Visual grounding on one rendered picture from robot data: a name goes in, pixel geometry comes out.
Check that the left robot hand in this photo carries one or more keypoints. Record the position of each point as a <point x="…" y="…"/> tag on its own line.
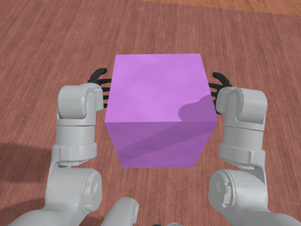
<point x="95" y="76"/>

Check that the right robot hand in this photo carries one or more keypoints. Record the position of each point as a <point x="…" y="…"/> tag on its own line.
<point x="225" y="83"/>

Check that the carton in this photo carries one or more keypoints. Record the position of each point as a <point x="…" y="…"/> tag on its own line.
<point x="160" y="111"/>

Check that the left robot thigh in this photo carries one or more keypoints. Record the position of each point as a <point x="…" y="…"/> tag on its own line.
<point x="123" y="213"/>

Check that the left robot upper arm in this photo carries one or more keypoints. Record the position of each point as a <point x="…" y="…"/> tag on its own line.
<point x="71" y="194"/>

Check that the right robot upper arm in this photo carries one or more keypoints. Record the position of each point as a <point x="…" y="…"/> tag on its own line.
<point x="241" y="197"/>

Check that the robot right forearm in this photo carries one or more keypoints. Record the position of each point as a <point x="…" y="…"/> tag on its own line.
<point x="244" y="112"/>

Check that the robot left forearm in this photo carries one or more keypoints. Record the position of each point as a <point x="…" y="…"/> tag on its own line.
<point x="77" y="106"/>

